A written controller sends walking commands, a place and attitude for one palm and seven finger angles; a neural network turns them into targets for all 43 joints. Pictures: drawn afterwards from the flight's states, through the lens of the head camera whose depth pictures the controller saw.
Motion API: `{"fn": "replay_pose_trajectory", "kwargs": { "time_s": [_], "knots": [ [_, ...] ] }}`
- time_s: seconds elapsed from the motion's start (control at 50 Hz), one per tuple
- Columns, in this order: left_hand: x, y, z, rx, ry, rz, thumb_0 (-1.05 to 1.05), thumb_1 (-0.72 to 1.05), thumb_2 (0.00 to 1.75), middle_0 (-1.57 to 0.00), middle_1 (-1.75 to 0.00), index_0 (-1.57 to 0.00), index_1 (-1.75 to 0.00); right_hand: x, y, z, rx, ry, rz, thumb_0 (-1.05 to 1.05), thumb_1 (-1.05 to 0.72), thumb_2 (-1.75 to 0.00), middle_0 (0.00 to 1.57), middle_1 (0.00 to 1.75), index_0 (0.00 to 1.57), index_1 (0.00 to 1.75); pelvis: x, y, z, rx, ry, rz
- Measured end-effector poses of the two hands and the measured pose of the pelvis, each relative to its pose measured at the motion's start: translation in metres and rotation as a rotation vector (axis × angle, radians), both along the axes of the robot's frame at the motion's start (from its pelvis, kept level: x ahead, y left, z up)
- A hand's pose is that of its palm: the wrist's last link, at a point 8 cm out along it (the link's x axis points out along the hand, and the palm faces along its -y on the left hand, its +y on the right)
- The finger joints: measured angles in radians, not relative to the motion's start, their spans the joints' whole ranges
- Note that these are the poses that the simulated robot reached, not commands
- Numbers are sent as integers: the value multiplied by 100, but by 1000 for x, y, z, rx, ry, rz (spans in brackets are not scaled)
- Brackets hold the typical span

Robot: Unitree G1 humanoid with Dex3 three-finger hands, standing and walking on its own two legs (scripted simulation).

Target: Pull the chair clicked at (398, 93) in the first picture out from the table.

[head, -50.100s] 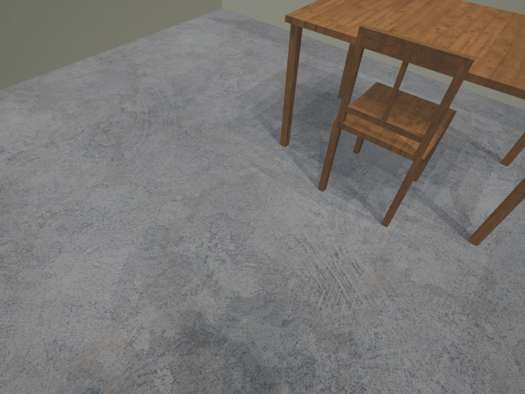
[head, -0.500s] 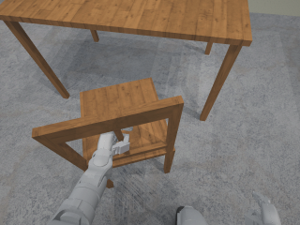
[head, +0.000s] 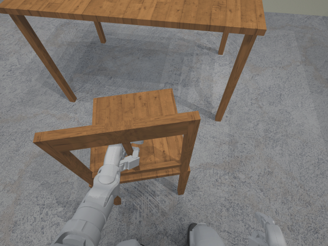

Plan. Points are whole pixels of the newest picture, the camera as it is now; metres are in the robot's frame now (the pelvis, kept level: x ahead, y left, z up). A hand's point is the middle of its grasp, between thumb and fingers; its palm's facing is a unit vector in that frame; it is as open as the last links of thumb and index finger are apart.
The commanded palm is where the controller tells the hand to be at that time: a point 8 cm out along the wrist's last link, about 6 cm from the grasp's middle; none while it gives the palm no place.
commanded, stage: step backward, pulling the chair out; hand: left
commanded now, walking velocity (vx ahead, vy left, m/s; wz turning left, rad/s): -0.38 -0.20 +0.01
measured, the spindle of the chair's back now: (131, 156) +0.36 +0.11 -0.11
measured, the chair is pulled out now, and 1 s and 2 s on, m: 0.44 0.67 0.67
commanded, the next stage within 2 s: stop walking, hand still on the chair in 0.40 s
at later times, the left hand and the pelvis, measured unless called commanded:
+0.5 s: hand (141, 206) +0.21 +0.06 -0.05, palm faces -0.02 -0.99 -0.16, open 5.0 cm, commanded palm +0.19 +0.11 -0.05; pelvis -0.11 -0.03 +0.02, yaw +1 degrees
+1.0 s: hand out of the picture +0.10 +0.08 -0.05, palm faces -0.08 -0.99 -0.14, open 5.1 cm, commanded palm +0.09 +0.13 -0.05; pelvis -0.18 -0.01 +0.01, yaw +0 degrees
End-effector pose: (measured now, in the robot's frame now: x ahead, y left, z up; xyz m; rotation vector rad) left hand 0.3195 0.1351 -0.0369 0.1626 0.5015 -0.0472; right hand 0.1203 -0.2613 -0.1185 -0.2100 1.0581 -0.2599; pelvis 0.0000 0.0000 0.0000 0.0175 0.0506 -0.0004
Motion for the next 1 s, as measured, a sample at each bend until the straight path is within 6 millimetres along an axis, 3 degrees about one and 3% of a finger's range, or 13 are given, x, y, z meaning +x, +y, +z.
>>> {"fn": "replay_pose_trajectory", "kwargs": {
  "time_s": [0.1, 0.26, 0.36, 0.54, 0.68, 0.74, 0.84, 1.0],
  "knots": [
    [-28, 6, 1, -10, 13, 1, 3, 76, 82, -22, -117, -50, -145, -28, -1, 11, 2, 12, 24, 1, -91, -90, 20, 29, 19, 30, -16, -4, 8, -21, -6, -24],
    [-64, 2, 2, 30, 16, 56, 3, 73, 83, -29, -114, -50, -145, -65, 1, -15, 132, 35, 39, 1, -91, -90, 20, 29, 20, 30, -53, -32, 6, -29, -31, -40],
    [-86, -9, 4, 31, 46, 96, 4, 74, 82, -29, -110, -50, -145, -86, -12, -11, 134, 11, -1, 1, -91, -90, 20, 30, 20, 30, -78, -37, 13, 31, -5, -41],
    [-138, -23, 5, 15, 68, 58, 3, 74, 80, -25, -113, -50, -144, -120, -30, 4, 37, -26, 15, 1, -91, -90, 20, 29, 19, 30, -125, -26, 15, 66, 9, 20],
    [-179, -17, 6, -12, 15, -44, 5, 75, 80, -24, -121, -50, -144, -156, -5, 8, -12, -56, 34, 1, -91, -90, 20, 29, 19, 30, -168, -2, 2, 32, -25, 23],
    [-196, -12, 7, -15, 37, -51, 5, 75, 80, -22, -120, -50, -145, -176, 17, 6, 41, -50, 39, 1, -91, -90, 20, 29, 19, 30, -174, 1, 5, 18, -51, 13],
    [-216, -5, 8, 5, 40, -39, 5, 74, 81, -26, -119, -50, -145, -202, 45, -13, 160, -6, 60, 1, -91, -90, 20, 29, 20, 30, -175, -4, 1, -4, -82, 11],
    [-228, -3, 9, 3, 57, 9, 6, 73, 83, -27, -119, -50, -145, -211, 25, -7, 108, -26, 30, 0, -93, -90, 21, 30, 20, 30, -182, -6, 5, 9, -70, -1]
  ]
}}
